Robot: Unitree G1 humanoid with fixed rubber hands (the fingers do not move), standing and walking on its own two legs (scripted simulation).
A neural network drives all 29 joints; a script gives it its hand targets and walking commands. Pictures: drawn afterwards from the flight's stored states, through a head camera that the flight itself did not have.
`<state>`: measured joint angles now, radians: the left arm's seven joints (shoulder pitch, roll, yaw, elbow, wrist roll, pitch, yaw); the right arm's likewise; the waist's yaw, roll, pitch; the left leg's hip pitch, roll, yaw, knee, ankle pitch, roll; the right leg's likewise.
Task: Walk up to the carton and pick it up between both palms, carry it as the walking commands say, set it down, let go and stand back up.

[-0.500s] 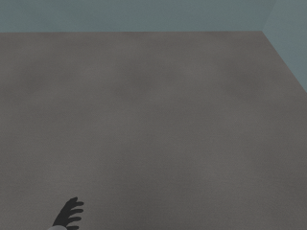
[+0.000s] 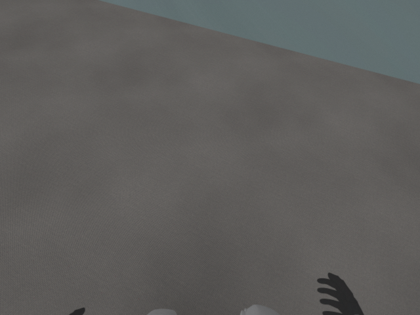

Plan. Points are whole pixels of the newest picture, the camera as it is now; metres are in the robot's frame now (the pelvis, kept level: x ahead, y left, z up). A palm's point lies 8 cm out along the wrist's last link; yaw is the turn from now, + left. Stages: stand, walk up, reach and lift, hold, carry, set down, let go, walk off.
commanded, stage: walk up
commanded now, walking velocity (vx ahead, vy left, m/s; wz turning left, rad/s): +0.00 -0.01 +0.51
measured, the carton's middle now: out of the picture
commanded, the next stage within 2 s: none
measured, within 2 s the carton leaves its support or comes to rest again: neither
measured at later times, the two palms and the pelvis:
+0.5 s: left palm out of the picture +0.05 +0.24 -0.08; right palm out of the picture +0.14 -0.28 -0.11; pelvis -0.01 -0.04 +0.01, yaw +14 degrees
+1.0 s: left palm out of the picture -0.06 +0.26 -0.10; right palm (321, 285) +0.20 -0.22 -0.09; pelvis -0.02 -0.02 +0.01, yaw +29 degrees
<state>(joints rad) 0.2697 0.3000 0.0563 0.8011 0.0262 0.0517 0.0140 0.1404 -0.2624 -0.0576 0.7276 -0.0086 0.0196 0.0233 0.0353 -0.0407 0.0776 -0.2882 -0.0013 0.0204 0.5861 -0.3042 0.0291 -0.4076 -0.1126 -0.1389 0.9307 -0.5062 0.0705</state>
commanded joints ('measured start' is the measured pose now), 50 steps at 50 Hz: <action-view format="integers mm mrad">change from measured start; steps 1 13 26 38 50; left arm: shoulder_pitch -24 -88 -66 -47 -86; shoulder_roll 75 18 67 -2 31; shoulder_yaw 20 8 -1 10 9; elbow -102 -126 -119 -180 -121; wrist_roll -14 -26 9 -5 -13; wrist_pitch -9 -3 -50 -15 4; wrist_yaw -9 0 22 -2 -6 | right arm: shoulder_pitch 51 73 92 215 99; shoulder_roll -166 -183 -75 -302 -183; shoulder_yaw -43 -68 -50 -90 -51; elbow -31 -59 -43 -34 4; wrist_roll -4 -6 -17 1 -22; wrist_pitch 6 11 34 -19 1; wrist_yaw -29 -15 24 -6 -25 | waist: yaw -38 -64 -37 -125 -67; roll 226 237 -145 380 225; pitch -91 -110 -51 -174 -102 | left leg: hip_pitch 159 23 -274 243 104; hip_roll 261 203 12 473 201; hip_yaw -253 -363 -14 -499 -316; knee -234 -259 483 -247 -257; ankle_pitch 482 192 -94 735 274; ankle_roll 118 120 -130 185 131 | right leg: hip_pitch -159 48 282 -183 -55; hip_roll -11 105 -174 14 72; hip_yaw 111 87 102 10 94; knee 145 -218 -634 103 -91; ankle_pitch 89 91 548 -184 69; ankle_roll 8 -4 -186 17 -6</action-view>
